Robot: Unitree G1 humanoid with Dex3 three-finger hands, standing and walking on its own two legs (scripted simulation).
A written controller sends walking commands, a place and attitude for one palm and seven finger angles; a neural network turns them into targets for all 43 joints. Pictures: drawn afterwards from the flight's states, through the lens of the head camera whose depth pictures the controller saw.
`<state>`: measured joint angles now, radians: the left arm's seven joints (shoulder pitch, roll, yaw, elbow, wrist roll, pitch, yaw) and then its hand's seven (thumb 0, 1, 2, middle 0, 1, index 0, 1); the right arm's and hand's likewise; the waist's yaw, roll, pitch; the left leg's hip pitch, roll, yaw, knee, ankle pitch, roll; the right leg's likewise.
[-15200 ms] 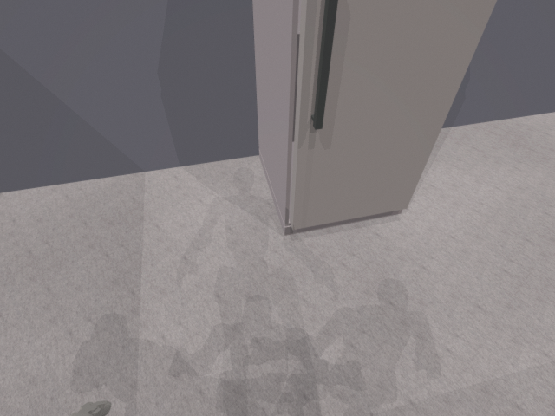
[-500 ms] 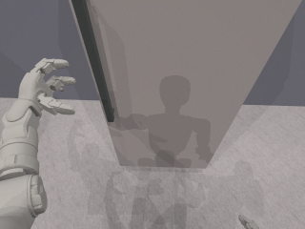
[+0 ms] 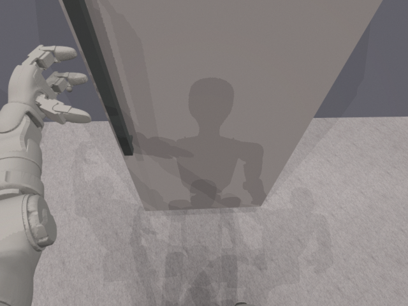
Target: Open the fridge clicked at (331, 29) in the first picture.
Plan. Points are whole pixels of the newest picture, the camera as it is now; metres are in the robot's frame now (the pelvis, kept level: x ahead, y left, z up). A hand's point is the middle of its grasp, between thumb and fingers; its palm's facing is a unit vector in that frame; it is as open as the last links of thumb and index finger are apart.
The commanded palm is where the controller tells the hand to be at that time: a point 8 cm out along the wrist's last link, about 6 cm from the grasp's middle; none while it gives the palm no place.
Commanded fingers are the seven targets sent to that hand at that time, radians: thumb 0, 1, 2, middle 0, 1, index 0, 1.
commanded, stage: move the hooked fingers beside the handle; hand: left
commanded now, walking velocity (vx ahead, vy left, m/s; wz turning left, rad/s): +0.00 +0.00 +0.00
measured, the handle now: (108, 85) +0.54 +0.18 +0.12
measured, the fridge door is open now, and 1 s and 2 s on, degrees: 0 0 0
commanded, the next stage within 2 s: feel for the door with the fingertips in 0.84 s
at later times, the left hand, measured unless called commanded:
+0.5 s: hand (67, 94) +0.47 +0.23 +0.15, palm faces -0.01 -1.00 +0.01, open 14.0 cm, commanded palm +0.45 +0.28 +0.15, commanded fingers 0.00 -0.50 0.30 -0.30 -1.20 -0.30 -1.20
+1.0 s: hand (73, 92) +0.48 +0.22 +0.15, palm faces -0.01 -1.00 +0.01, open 14.0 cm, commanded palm +0.45 +0.27 +0.15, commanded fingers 0.00 -0.50 0.30 -0.30 -1.20 -0.30 -1.20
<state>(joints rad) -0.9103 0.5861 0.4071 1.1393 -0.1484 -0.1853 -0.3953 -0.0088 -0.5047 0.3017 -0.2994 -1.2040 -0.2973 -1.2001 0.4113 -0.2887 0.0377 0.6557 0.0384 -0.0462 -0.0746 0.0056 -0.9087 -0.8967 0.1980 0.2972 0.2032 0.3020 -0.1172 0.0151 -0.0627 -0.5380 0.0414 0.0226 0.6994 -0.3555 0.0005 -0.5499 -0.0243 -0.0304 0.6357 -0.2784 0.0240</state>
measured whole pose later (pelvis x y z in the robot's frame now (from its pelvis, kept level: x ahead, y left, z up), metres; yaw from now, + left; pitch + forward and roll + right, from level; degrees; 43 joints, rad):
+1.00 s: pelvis +0.00 +0.00 +0.00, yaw +0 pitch +12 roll -2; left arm -0.89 0.56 0.39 1.10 -0.16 -0.19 -0.38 -0.01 -0.51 0.30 -0.30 -1.20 -0.30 -1.20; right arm 0.41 -0.28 0.03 0.64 0.03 -0.01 -0.06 0.00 -0.91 -0.90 0.20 0.30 0.20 0.30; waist -0.11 0.02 -0.07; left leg -0.56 0.05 0.01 0.73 -0.37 0.00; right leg -0.57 -0.02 -0.04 0.65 -0.29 0.02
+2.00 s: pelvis +0.00 -0.01 +0.00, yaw +0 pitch +13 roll -1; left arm -0.95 0.54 0.38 1.15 -0.12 -0.21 -0.30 -0.01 -0.50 0.30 -0.34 -1.23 -0.34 -1.22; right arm 0.43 -0.29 0.03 0.64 0.03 -0.01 -0.06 0.00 -0.91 -0.90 0.20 0.30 0.20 0.30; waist -0.14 0.02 -0.07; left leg -0.59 0.05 0.02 0.73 -0.36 -0.01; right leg -0.60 -0.01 -0.03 0.67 -0.28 0.02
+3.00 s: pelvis +0.01 -0.01 +0.00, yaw +0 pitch +10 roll -1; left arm -0.83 0.37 0.28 0.97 -0.15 -0.18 -0.14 -0.01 -0.50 0.30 -0.26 -1.20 -0.23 -1.20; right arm 0.39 -0.27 0.01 0.66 0.03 -0.03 -0.03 0.00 -0.91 -0.90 0.20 0.30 0.20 0.30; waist -0.09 0.04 -0.08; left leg -0.49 0.05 0.01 0.69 -0.37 -0.02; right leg -0.52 -0.01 -0.04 0.65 -0.31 0.01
